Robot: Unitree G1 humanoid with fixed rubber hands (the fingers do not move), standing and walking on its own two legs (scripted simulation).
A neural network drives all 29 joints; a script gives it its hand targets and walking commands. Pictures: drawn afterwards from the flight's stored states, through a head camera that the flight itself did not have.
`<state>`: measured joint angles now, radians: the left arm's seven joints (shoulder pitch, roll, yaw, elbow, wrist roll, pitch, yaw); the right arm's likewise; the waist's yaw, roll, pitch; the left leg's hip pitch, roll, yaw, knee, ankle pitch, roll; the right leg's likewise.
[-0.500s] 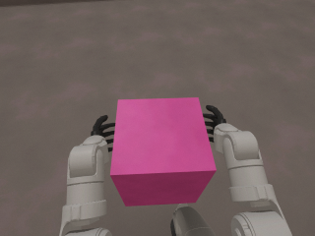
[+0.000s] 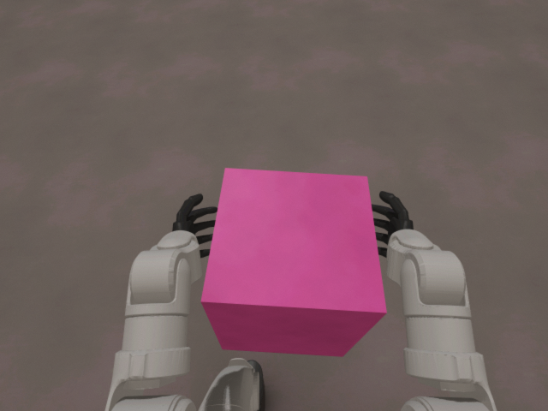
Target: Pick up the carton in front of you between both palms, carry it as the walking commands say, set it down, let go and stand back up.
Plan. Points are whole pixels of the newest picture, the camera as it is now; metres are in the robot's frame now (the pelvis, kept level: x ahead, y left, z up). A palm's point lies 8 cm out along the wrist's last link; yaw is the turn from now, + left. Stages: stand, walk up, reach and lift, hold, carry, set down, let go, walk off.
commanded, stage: carry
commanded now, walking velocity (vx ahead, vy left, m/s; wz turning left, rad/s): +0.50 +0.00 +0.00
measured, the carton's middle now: (288, 270) +0.33 +0.02 -0.03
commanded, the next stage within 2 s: none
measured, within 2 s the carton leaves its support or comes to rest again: neither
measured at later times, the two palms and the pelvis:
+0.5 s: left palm (235, 80) +0.63 +0.12 +0.11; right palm (405, 80) +0.62 -0.18 +0.11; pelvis +0.35 -0.02 +0.01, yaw -1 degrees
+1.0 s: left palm (242, 12) +0.91 +0.13 +0.10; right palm (372, 7) +0.91 -0.17 +0.10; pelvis +0.65 -0.02 +0.00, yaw -1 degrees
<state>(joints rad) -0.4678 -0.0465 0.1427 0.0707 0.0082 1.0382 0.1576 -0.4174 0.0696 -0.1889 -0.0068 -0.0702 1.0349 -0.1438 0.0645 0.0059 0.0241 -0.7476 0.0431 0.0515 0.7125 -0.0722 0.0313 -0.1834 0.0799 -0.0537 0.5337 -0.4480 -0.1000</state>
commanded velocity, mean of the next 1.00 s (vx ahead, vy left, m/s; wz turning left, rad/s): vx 0.50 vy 0.00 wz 0.00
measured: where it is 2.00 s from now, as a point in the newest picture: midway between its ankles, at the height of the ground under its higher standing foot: (304, 166)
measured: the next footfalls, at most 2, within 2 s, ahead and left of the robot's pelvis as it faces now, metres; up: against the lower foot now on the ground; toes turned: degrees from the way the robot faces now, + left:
left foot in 0.06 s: +0.25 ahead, +0.10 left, +0.00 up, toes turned +5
right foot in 0.50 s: +0.50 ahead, -0.13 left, +0.00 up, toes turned -12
